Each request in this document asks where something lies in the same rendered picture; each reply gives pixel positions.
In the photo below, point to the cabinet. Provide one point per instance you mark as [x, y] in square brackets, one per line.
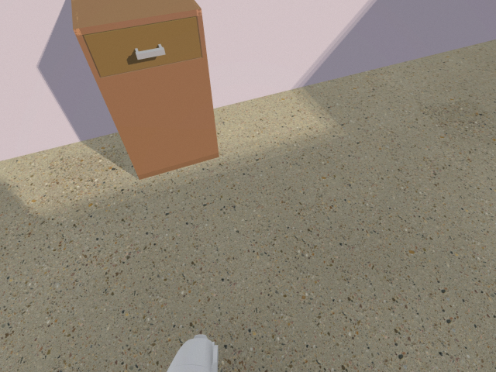
[164, 114]

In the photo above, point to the handle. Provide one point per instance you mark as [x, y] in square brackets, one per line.
[150, 53]

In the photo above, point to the left robot thigh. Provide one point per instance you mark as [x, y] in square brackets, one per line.
[196, 355]

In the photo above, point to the drawer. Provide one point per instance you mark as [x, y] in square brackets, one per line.
[114, 51]

